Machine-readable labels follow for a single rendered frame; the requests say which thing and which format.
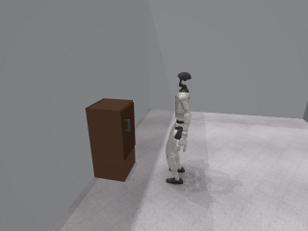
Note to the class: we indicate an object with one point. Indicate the left robot forearm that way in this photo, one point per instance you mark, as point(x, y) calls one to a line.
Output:
point(186, 125)

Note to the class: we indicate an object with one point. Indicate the cupboard door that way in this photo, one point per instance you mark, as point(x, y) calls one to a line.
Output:
point(128, 138)

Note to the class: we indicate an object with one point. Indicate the robot torso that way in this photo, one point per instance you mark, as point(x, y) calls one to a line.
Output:
point(179, 112)

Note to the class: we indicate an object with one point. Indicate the left robot upper arm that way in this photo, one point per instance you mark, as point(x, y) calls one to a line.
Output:
point(184, 103)

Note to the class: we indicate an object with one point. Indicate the left robot hand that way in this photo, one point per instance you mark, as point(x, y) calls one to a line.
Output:
point(182, 141)

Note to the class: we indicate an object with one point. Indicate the humanoid robot head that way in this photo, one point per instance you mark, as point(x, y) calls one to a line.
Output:
point(184, 76)

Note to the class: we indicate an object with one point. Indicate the handle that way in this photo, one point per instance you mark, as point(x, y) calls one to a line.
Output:
point(128, 124)

